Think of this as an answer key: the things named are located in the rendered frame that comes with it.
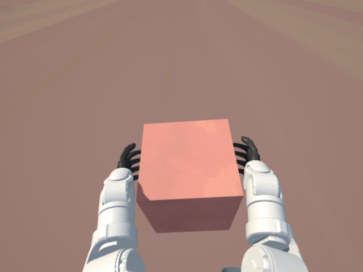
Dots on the left robot upper arm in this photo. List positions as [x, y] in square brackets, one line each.
[123, 260]

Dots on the left robot forearm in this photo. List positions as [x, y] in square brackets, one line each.
[116, 227]

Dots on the right robot upper arm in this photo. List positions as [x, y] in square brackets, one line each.
[261, 258]

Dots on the robot left hand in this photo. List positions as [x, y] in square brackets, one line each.
[125, 159]

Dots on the carton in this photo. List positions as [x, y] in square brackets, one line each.
[188, 178]

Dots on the right robot forearm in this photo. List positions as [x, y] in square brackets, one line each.
[267, 223]

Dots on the robot right hand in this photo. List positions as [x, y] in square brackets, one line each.
[251, 152]

